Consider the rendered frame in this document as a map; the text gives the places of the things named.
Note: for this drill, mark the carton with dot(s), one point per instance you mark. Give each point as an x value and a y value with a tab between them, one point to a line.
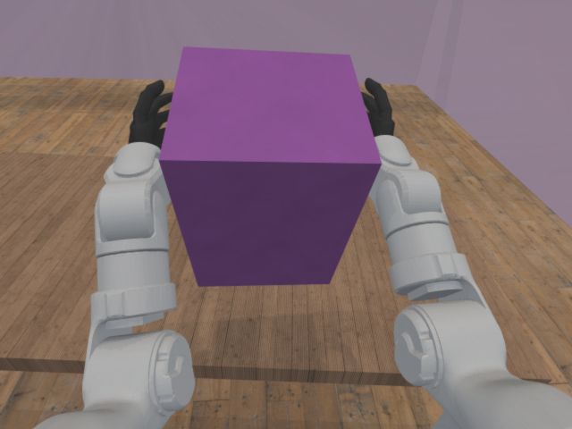
268	157

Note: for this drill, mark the table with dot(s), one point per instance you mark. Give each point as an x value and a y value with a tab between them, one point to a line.
342	332

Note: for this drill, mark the robot left hand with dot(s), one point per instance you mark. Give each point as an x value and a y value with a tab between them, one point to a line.
147	121

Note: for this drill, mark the robot right forearm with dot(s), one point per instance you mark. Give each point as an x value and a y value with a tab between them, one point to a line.
425	262

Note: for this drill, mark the robot right hand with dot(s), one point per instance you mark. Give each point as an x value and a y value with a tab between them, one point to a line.
379	109

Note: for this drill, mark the robot left forearm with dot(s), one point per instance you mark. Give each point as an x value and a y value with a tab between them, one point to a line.
132	240

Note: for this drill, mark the left robot upper arm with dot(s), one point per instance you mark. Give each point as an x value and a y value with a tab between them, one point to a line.
133	381

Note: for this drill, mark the right robot upper arm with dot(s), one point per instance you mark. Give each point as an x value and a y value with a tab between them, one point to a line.
455	351

